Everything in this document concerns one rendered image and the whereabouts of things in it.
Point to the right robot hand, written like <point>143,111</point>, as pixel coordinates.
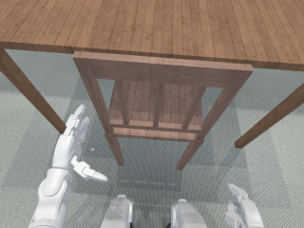
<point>246,213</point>

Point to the robot left forearm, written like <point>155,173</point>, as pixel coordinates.
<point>53,194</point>

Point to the left robot thigh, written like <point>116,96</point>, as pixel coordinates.
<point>119,214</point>

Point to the table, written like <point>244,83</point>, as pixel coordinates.
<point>263,33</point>

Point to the left robot hand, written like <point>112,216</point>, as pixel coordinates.
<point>69,143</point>

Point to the robot thigh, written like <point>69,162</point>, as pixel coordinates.
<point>119,214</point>
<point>185,215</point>

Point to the right robot thigh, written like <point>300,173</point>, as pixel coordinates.
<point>185,215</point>

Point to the chair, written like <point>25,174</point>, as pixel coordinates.
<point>156,98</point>

